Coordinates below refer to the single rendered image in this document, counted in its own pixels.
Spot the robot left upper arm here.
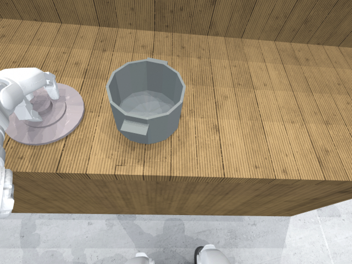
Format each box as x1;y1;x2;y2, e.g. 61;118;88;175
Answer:
0;166;14;218

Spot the pot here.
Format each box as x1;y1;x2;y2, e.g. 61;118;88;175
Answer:
106;57;186;144

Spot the robot right shin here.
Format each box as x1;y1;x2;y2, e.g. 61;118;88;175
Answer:
200;244;216;252

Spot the left robot hand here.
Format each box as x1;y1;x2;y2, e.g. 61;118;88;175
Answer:
0;68;59;122

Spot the robot left forearm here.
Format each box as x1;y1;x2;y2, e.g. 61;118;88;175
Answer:
0;76;24;167

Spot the table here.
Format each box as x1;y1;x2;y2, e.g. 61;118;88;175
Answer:
0;0;352;216

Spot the right robot thigh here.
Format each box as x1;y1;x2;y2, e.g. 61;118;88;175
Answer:
197;249;231;264

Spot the knob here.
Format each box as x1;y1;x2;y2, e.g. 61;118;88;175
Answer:
30;96;53;116

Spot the lid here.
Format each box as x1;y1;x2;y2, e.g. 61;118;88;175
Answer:
5;83;85;146

